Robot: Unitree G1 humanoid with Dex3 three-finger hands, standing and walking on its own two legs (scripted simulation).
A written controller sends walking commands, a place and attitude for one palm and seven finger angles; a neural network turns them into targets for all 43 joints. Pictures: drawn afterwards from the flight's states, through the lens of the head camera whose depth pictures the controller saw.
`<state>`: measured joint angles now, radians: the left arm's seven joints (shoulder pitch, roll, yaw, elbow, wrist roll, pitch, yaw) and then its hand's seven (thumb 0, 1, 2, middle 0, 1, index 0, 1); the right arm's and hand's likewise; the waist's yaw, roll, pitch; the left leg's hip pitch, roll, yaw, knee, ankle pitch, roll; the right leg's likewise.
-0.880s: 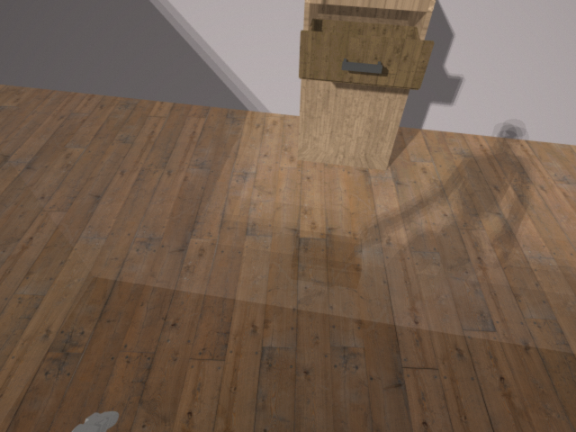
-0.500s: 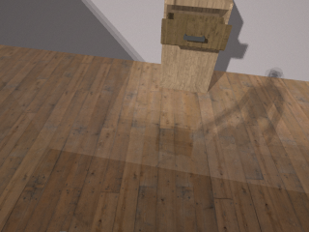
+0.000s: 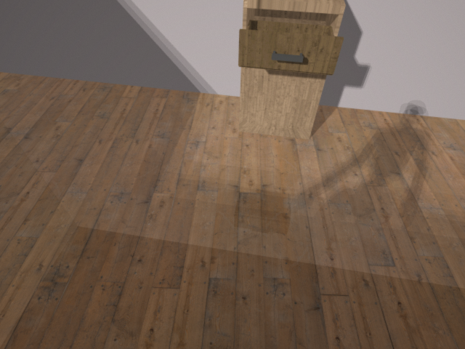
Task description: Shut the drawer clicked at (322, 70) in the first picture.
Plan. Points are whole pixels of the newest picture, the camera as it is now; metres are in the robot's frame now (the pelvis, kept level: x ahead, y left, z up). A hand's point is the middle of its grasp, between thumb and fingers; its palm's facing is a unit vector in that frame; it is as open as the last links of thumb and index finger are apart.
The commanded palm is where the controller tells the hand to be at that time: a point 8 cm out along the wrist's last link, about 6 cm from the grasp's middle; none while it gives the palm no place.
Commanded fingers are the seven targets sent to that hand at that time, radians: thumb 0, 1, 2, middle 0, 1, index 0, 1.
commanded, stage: look at it before walking up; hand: left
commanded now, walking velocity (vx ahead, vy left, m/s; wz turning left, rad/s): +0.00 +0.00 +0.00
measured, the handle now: (287, 55) +1.28 -0.18 -0.07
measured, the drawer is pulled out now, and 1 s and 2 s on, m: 0.29 0.29 0.29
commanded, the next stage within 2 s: walk to a spot facing it in 0.56 s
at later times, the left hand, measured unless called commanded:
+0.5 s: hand out of the picture +0.08 +0.24 -0.16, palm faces -0.03 -0.95 -0.32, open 7.4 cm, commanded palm none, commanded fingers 0.00 0.90 0.90 -0.20 -0.30 -0.20 -0.30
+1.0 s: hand out of the picture +0.10 +0.18 -0.17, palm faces -0.15 -0.96 -0.22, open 7.4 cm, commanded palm none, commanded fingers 0.00 0.90 0.90 -0.20 -0.30 -0.20 -0.30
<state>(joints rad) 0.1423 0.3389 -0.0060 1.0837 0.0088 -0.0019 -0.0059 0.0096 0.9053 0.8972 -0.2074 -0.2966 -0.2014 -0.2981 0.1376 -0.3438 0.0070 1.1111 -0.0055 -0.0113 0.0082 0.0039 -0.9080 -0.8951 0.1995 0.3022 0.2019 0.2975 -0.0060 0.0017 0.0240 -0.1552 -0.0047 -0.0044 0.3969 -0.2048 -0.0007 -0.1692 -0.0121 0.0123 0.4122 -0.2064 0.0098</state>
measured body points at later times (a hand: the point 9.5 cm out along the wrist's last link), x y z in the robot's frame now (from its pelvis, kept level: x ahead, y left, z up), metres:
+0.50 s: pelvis +0.01 +0.00 +0.00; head +0.01 +0.00 +0.45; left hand +0.08 +0.29 -0.13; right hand +0.08 -0.30 -0.13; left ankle +0.01 +0.12 -0.74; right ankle +0.01 -0.13 -0.74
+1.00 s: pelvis +0.06 -0.03 -0.01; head +0.08 -0.04 +0.44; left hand +0.11 +0.23 -0.16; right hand +0.04 -0.28 -0.17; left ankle +0.01 +0.12 -0.74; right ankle +0.06 -0.13 -0.72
